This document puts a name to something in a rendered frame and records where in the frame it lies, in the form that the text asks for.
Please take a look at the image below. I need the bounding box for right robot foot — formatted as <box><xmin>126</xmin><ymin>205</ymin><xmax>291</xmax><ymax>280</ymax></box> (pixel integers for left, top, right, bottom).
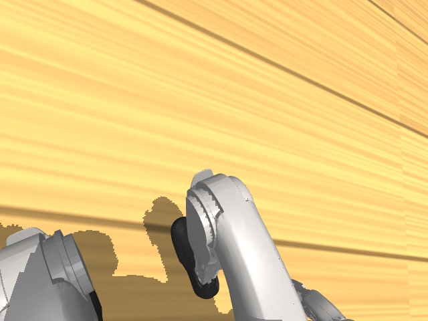
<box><xmin>171</xmin><ymin>217</ymin><xmax>219</xmax><ymax>299</ymax></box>

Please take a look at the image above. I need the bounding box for right robot hand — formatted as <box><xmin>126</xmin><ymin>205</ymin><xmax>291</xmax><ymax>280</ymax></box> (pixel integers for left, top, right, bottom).
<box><xmin>292</xmin><ymin>279</ymin><xmax>346</xmax><ymax>321</ymax></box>

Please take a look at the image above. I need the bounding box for left robot foot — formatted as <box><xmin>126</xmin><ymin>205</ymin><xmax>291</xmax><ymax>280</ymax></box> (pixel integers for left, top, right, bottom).
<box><xmin>89</xmin><ymin>290</ymin><xmax>103</xmax><ymax>321</ymax></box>

